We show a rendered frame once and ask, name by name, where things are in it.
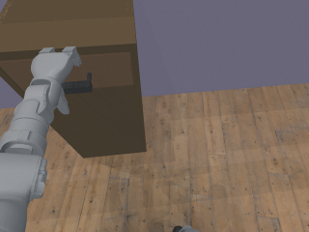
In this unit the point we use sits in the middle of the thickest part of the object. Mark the drawer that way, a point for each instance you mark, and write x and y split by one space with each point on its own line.
107 70

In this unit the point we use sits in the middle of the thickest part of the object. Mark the robot left forearm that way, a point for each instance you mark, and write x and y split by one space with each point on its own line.
28 128

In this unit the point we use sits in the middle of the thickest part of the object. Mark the robot left hand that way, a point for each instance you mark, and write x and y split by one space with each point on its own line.
56 65

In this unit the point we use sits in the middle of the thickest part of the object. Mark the handle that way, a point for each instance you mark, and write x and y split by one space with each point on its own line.
78 87

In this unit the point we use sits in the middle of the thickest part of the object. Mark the cabinet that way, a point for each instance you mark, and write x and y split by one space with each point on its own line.
108 121

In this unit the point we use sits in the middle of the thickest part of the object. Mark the robot left upper arm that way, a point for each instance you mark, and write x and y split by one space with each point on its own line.
22 179

